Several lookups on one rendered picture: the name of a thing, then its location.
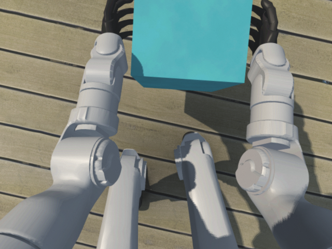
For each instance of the right robot thigh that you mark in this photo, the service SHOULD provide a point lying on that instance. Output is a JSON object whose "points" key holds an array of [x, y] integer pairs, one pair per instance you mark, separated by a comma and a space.
{"points": [[209, 221]]}

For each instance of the robot right hand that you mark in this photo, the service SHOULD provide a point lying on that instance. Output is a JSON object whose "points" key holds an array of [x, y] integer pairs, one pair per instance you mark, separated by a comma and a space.
{"points": [[267, 26]]}

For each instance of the left robot upper arm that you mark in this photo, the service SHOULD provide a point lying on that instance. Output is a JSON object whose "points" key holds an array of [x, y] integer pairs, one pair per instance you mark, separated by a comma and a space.
{"points": [[81, 168]]}

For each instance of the left robot forearm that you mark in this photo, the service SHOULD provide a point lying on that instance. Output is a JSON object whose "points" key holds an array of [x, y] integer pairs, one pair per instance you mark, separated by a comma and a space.
{"points": [[100, 91]]}

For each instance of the robot left hand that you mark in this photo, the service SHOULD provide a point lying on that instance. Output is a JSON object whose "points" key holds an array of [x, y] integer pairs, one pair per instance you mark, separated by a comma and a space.
{"points": [[110, 22]]}

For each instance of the carton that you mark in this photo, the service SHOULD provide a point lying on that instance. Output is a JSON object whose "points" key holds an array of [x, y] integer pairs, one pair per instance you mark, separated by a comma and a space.
{"points": [[196, 45]]}

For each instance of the right robot forearm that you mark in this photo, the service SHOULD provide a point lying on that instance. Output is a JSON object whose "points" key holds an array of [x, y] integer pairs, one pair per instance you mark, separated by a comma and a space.
{"points": [[272, 101]]}

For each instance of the robot right shin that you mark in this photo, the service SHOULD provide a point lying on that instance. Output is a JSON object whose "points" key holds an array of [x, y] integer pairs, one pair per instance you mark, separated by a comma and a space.
{"points": [[204, 144]]}

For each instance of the right robot upper arm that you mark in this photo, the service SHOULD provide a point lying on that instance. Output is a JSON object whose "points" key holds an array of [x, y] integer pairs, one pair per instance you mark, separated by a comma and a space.
{"points": [[276, 182]]}

